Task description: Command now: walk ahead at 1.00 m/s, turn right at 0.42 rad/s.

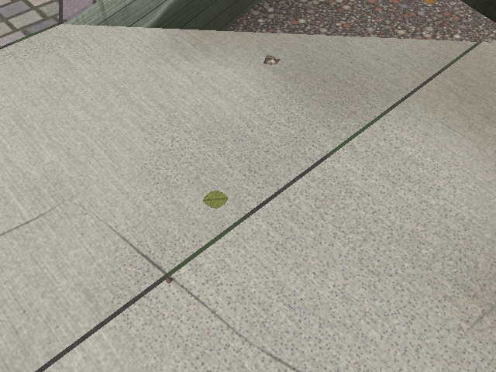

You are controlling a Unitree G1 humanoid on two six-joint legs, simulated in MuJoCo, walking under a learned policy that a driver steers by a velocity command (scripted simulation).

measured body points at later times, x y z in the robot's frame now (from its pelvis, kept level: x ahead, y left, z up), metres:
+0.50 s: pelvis +0.47 -0.08 +0.00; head +0.49 -0.07 +0.45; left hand +0.59 +0.18 -0.14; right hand +0.57 -0.36 -0.08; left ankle +0.50 +0.09 -0.61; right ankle +0.48 -0.09 -0.72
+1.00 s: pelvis +0.90 -0.23 +0.01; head +0.91 -0.24 +0.46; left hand +1.25 -0.24 -0.05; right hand +0.65 -0.40 -0.10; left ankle +0.93 -0.09 -0.72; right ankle +0.86 -0.35 -0.62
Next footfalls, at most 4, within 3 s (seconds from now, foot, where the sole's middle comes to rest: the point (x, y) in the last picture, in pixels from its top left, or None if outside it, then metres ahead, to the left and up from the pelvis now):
0.34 right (317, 354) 0.52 -0.11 -0.76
0.74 left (318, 215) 0.96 -0.11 -0.76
1.20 right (452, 196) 1.08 -0.56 -0.76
1.64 left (468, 144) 1.32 -0.66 -0.76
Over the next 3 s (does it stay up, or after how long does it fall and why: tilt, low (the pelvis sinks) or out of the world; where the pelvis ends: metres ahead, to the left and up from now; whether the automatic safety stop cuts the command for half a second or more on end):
stays up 0.91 -0.92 -0.02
